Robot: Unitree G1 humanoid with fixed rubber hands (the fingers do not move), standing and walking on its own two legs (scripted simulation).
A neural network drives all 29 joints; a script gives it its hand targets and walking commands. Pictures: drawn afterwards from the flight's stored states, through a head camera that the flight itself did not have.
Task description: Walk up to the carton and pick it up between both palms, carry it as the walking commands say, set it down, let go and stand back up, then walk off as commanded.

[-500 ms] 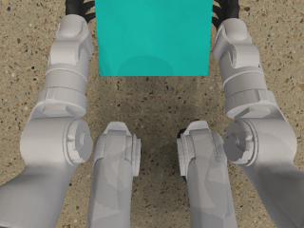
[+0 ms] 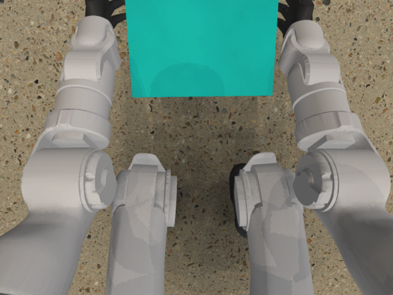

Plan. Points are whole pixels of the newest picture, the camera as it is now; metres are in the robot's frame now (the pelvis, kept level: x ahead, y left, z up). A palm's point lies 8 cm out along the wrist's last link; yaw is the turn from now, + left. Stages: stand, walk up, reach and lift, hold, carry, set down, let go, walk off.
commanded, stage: set down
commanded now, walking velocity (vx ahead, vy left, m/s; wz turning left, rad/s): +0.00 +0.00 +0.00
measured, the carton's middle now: (198, 40) +0.52 +0.01 -0.25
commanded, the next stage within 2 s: none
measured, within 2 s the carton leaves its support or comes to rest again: neither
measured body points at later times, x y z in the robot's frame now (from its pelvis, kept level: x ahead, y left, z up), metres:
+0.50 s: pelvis +0.00 +0.00 -0.01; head +0.36 +0.01 +0.25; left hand +0.55 +0.16 -0.18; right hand +0.54 -0.15 -0.18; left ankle +0.10 +0.13 -0.34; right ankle +0.10 -0.13 -0.34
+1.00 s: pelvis -0.01 +0.00 +0.00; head +0.36 +0.01 +0.25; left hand +0.54 +0.17 -0.19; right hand +0.54 -0.15 -0.19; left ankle +0.10 +0.13 -0.34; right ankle +0.10 -0.13 -0.34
